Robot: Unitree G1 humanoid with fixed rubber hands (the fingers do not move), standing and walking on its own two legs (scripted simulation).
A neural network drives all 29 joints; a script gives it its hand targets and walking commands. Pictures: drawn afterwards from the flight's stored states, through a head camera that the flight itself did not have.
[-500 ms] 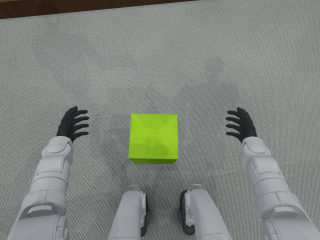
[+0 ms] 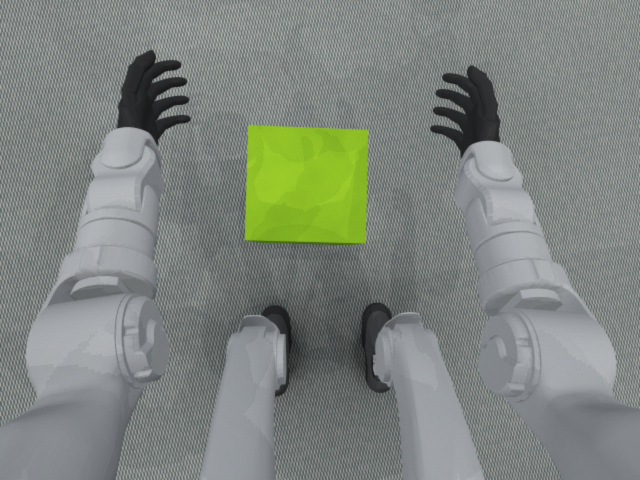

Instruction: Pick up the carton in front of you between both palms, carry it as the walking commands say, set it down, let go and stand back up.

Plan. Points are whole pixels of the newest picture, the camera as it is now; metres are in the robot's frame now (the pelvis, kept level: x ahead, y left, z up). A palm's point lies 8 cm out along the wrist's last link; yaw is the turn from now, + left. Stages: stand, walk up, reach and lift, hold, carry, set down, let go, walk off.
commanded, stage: reach and lift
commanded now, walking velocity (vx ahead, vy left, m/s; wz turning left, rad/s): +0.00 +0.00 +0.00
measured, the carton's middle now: (306, 194) +0.47 +0.03 -0.48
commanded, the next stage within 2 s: none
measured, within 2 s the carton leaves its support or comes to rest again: leaves its support in 1.52 s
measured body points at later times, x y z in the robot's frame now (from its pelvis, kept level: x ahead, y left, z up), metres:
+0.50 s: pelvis -0.04 -0.01 -0.19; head +0.31 +0.01 +0.09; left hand +0.49 +0.22 -0.36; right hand +0.48 -0.16 -0.36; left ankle +0.08 +0.10 -0.57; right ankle +0.09 -0.14 -0.57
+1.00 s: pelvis -0.03 -0.01 -0.24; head +0.32 +0.02 +0.03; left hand +0.49 +0.20 -0.42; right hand +0.49 -0.16 -0.41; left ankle +0.08 +0.10 -0.57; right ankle +0.09 -0.14 -0.57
